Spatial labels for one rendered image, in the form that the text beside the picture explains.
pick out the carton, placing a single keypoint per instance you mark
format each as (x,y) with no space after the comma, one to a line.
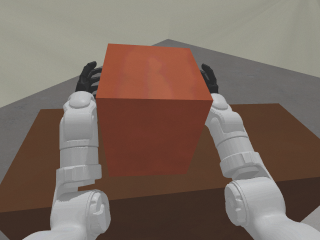
(152,104)

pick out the pedestal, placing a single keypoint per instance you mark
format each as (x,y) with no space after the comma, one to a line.
(189,206)

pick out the right robot upper arm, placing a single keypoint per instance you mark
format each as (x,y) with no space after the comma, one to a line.
(257,205)

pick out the robot right forearm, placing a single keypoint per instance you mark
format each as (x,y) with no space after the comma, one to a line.
(238,158)

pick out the robot left hand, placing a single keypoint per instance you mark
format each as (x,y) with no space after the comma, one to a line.
(86,80)

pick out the robot left forearm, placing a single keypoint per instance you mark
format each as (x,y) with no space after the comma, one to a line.
(78,144)

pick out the robot right hand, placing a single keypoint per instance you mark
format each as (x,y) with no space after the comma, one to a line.
(210,79)

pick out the left robot upper arm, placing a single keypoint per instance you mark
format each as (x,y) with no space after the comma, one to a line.
(79,215)

